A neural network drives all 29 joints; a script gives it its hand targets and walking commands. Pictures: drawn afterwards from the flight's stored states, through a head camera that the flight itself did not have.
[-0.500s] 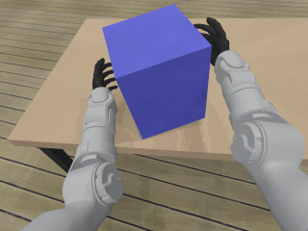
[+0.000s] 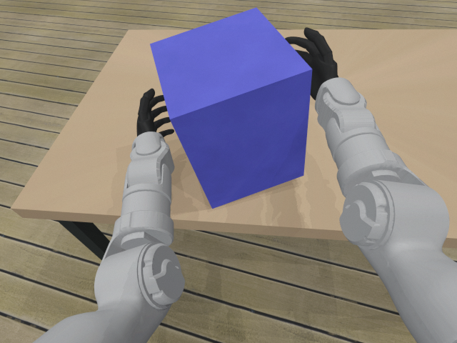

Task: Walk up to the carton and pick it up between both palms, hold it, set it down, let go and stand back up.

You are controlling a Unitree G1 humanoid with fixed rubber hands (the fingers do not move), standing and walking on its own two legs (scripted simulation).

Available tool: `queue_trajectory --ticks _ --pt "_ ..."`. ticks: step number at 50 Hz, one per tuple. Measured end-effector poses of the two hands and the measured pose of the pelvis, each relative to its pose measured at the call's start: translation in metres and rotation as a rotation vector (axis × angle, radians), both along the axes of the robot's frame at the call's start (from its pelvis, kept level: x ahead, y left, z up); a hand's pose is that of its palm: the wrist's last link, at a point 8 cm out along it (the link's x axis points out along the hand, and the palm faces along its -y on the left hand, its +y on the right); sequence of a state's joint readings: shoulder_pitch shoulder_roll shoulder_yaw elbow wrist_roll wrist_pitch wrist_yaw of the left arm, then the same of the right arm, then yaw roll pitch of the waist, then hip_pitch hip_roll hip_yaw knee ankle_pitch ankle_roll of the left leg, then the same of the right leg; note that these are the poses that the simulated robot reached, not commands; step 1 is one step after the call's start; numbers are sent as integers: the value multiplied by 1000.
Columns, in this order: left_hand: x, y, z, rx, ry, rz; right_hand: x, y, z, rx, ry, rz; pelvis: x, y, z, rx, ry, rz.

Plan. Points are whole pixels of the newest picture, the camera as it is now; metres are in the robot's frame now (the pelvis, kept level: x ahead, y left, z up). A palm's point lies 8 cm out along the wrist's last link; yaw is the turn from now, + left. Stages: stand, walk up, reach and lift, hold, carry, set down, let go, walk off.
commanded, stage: reach and lift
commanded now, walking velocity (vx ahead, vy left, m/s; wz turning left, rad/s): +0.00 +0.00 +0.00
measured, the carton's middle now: (232, 114) +0.50 +0.05 +0.12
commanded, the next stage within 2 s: none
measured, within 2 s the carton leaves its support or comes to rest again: neither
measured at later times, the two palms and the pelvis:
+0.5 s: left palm (135, 145) +0.39 +0.20 +0.14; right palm (308, 86) +0.47 -0.07 +0.21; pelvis +0.00 +0.01 +0.00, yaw +0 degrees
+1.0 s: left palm (116, 147) +0.36 +0.21 +0.17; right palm (308, 79) +0.43 -0.06 +0.25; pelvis -0.02 +0.01 +0.00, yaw +0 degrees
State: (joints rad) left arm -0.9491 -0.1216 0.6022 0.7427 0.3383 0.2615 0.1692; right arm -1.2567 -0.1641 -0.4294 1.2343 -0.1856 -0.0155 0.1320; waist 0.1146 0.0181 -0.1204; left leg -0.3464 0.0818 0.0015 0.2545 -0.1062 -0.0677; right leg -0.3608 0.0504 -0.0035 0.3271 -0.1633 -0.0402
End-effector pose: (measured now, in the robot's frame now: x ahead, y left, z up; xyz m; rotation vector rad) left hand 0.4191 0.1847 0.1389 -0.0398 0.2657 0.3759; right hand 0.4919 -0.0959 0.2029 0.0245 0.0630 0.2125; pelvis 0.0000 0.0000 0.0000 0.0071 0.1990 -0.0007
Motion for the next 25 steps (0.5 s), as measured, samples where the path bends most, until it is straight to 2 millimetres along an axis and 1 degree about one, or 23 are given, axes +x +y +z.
queue_trajectory --ticks 14,25 --pt "-9 7 0 -11 -9 15 -7 12 6 -50 -44 -18 -1 5 1 -7 -14 0" --pt "-26 18 3 -21 13 41 -23 24 5 -79 9 -31 -4 10 1 -13 -56 -1"
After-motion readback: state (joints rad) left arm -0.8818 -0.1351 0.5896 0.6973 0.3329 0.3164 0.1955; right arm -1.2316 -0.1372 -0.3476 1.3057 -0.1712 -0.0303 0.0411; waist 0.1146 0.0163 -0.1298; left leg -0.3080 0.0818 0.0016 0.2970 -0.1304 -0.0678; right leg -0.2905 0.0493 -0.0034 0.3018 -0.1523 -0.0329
